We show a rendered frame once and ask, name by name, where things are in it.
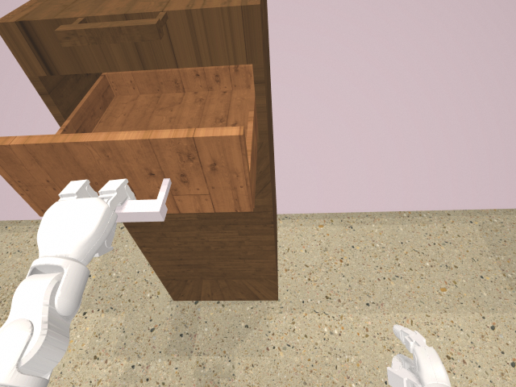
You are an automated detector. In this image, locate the drawer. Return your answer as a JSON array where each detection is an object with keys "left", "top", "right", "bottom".
[{"left": 0, "top": 64, "right": 258, "bottom": 217}]

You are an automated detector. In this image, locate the left robot forearm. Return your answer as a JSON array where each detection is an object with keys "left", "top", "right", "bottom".
[{"left": 0, "top": 256, "right": 90, "bottom": 387}]

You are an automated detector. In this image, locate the right robot hand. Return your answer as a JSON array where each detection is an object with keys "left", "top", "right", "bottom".
[{"left": 387, "top": 325, "right": 451, "bottom": 387}]

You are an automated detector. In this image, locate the handle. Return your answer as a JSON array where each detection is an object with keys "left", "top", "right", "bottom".
[
  {"left": 54, "top": 19, "right": 164, "bottom": 47},
  {"left": 115, "top": 178, "right": 172, "bottom": 223}
]

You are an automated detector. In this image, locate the left robot hand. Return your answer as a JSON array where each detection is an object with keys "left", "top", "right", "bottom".
[{"left": 37, "top": 179, "right": 136, "bottom": 266}]

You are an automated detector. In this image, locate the cabinet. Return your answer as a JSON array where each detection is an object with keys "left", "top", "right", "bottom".
[{"left": 0, "top": 0, "right": 278, "bottom": 301}]

